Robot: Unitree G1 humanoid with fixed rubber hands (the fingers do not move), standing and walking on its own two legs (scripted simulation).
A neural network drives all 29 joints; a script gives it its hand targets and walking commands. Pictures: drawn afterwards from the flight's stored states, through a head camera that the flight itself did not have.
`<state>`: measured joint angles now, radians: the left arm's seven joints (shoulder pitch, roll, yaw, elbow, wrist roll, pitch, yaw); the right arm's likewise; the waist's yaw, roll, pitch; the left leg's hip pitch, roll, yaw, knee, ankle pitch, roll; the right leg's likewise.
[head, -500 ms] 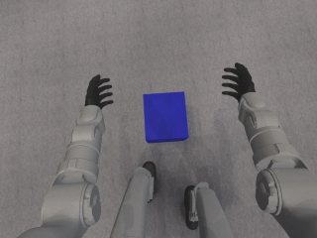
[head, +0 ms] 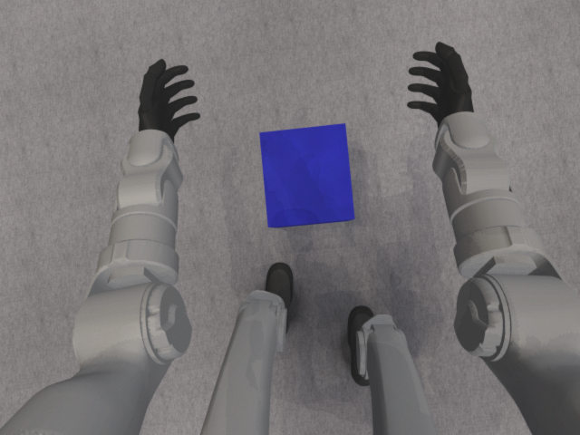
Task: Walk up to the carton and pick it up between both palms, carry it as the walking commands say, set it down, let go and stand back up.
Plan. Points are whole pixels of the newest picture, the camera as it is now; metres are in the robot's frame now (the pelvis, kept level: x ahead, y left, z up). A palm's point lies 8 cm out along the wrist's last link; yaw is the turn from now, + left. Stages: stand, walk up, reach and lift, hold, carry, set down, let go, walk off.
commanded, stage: reach and lift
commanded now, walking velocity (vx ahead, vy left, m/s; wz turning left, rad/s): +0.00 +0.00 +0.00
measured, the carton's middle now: (306, 181) +0.47 +0.07 -0.55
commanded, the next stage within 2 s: none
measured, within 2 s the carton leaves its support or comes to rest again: neither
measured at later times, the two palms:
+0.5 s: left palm (197, 160) +0.45 +0.26 -0.28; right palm (409, 148) +0.51 -0.10 -0.28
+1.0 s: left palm (226, 174) +0.45 +0.24 -0.42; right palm (391, 164) +0.51 -0.10 -0.41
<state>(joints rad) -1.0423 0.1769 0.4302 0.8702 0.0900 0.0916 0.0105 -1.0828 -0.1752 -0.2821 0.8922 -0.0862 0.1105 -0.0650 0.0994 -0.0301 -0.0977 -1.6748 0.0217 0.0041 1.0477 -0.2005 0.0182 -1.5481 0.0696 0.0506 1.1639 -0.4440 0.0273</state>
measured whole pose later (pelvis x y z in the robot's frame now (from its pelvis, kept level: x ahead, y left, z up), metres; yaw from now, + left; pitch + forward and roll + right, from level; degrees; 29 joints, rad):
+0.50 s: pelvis -0.02 -0.01 -0.14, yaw -1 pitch +49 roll -3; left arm -1.13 0.27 0.36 0.91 -0.04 0.09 0.03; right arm -1.18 -0.22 -0.12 0.88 0.07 0.14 -0.15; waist 0.10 -0.03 -0.02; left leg -2.13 0.00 -0.04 1.63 -0.36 -0.01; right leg -1.97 0.10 0.02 1.76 -0.65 0.02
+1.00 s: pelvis -0.05 +0.00 -0.24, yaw -2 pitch +43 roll -3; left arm -1.35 0.33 0.25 1.10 -0.15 0.02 0.09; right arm -1.42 -0.30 -0.06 1.05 0.14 0.09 -0.12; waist 0.10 -0.03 0.25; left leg -2.34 0.01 -0.04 1.95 -0.36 0.00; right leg -2.17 0.12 0.01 2.11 -0.69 0.05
